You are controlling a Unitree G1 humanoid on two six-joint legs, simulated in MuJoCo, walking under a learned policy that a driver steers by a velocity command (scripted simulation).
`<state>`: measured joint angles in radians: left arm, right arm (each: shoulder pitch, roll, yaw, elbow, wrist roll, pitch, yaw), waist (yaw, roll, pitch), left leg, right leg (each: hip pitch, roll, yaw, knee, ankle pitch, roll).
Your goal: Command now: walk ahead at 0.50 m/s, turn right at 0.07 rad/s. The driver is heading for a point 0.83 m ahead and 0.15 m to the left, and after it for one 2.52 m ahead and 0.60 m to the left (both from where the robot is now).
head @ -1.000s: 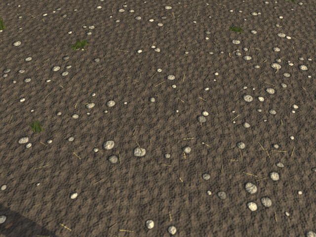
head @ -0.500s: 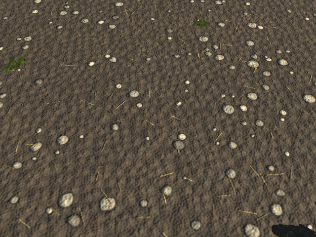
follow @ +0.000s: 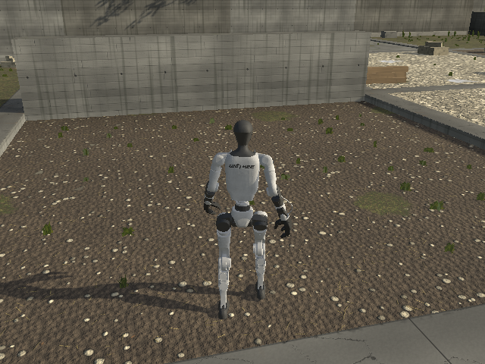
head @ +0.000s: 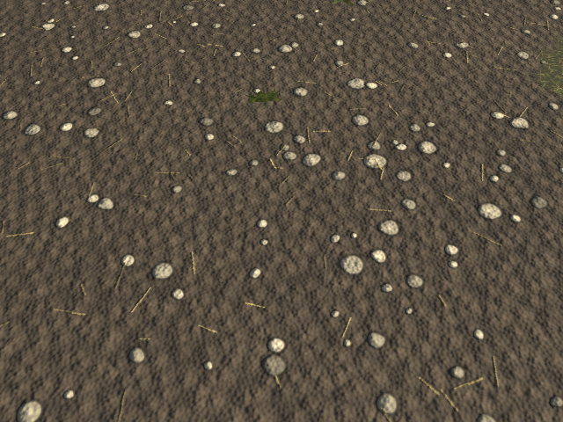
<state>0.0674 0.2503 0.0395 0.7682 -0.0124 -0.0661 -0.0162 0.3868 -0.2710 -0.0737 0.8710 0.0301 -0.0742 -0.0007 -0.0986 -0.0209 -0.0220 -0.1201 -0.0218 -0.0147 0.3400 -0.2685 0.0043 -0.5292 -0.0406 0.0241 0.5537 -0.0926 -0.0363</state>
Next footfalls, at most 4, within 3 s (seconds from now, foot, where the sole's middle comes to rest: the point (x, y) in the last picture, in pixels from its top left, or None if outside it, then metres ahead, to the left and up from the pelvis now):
0.06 right None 0.17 -0.13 -0.78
0.58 left None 0.45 0.14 -0.78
1.10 right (247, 312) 0.80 0.05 -0.78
1.60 left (159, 249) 1.04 0.29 -0.78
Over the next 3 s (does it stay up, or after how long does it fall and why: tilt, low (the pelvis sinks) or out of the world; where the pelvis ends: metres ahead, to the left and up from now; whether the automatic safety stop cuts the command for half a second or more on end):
stays up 1.58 0.34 0.00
